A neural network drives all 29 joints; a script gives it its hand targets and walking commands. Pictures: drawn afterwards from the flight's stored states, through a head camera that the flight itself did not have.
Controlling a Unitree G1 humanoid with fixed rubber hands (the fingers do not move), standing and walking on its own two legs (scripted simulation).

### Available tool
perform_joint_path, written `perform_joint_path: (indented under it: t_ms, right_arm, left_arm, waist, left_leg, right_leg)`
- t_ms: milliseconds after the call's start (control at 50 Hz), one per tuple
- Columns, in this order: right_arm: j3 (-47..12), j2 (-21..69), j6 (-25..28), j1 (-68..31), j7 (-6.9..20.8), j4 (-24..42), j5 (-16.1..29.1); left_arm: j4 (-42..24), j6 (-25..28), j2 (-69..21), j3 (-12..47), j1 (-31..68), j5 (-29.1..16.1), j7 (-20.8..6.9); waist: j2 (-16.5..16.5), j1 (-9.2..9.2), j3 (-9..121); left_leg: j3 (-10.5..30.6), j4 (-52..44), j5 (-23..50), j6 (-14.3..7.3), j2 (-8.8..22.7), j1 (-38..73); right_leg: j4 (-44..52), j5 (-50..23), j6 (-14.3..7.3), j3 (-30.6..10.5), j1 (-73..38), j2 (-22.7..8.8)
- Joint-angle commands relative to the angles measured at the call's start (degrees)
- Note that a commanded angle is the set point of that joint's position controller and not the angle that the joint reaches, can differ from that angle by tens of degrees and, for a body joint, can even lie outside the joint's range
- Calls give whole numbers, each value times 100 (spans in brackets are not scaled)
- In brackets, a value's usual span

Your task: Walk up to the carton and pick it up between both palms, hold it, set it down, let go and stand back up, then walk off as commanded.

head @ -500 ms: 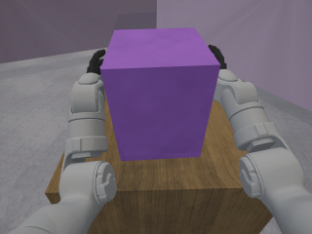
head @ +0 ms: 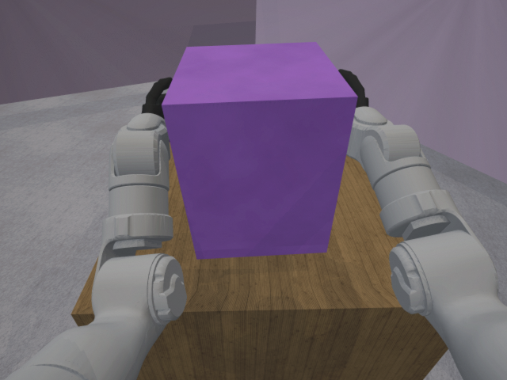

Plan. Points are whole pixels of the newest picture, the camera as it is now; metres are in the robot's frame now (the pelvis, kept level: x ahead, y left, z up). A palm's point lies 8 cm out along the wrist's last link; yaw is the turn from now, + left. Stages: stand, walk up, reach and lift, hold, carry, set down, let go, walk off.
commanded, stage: hold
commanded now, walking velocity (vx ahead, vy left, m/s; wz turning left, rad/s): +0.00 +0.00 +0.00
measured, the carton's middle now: (256, 149) +0.37 +0.01 +0.24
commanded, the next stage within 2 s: none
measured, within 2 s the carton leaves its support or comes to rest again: neither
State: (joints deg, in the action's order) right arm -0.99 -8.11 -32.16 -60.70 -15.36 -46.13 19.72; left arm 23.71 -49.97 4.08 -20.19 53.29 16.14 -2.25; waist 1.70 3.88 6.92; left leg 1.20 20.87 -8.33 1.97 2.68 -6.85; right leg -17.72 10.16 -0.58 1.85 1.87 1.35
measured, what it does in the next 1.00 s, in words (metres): stands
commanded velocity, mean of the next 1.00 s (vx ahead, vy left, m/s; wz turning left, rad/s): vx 0.00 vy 0.00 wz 0.00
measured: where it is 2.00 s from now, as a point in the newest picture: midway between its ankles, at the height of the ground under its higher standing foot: outside the picture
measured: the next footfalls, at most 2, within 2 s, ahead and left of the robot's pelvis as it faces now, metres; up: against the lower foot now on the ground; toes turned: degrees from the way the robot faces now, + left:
none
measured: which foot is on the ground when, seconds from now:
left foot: down 0.00-1.00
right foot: down 0.00-1.00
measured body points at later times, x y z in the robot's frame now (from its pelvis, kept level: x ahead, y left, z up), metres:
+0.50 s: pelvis +0.00 +0.00 +0.00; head -0.09 +0.02 +0.44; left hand +0.38 +0.16 +0.28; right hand +0.39 -0.13 +0.29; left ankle +0.04 +0.14 -0.75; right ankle +0.00 -0.11 -0.75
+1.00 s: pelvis +0.00 +0.00 +0.00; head -0.09 +0.02 +0.44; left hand +0.38 +0.16 +0.28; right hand +0.39 -0.13 +0.29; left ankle +0.04 +0.14 -0.75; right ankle +0.00 -0.11 -0.75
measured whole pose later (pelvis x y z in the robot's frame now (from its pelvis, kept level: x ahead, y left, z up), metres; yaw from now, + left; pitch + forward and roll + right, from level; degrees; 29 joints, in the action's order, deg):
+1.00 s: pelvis +0.00 +0.00 +0.00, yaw +0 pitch -5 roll -1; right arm -1.2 -8.4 -33.6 -61.4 -15.9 -46.3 20.5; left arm 24.4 -50.2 4.5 -20.2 53.9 15.6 -2.1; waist 1.6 4.1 7.6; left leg 1.3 21.0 -8.4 2.0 2.7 -7.3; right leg -17.5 10.0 -0.6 1.9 2.1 1.4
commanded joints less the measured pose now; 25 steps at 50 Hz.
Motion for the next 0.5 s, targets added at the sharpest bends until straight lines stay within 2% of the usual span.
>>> perform_joint_path:
  t_ms: [0,60,180,200,360,400,480]
  right_arm:
    - [-1111,3603,24,-4357,732,1832,916]
    - [-1160,3593,-4,-4315,717,1967,975]
    - [-1174,3597,-45,-4332,710,1998,982]
    - [-1216,3610,-62,-4255,708,2059,1018]
    - [-1133,3562,-108,-4340,743,1870,972]
    - [-1102,3558,-89,-4384,750,1950,984]
    - [-1099,3552,-106,-4403,759,1782,970]
  left_arm:
    - [-1041,600,-3125,2052,4452,-1139,-854]
    - [-1208,584,-3170,2130,4451,-1188,-841]
    - [-1122,532,-3125,2072,4368,-1126,-865]
    - [-1290,547,-3116,2134,4388,-1171,-854]
    - [-1086,514,-3075,2016,4468,-1108,-864]
    - [-1105,530,-3155,2094,4478,-1170,-848]
    - [-902,529,-3074,1958,4452,-1104,-837]
  waist:
    - [-421,43,1935]
    - [-478,77,2024]
    - [-420,36,1910]
    - [-436,64,2028]
    - [-422,20,1787]
    - [-459,57,1914]
    - [-406,-13,1796]
  left_leg:
    - [-234,-148,1067,77,-565,685]
    - [-221,-120,1234,116,-563,746]
    - [-235,-147,1166,103,-559,711]
    - [-220,-114,1262,112,-556,763]
    - [-226,-184,998,94,-542,657]
    - [-208,-166,1028,108,-529,660]
    - [-224,-172,958,73,-538,634]
  right_leg:
    - [247,-1009,331,-141,-262,356]
    - [211,-1162,339,-125,-292,376]
    - [226,-1088,348,-121,-282,379]
    - [208,-1215,342,-138,-330,383]
    - [276,-834,316,-136,-176,380]
    - [260,-888,304,-137,-193,389]
    - [287,-810,320,-151,-139,366]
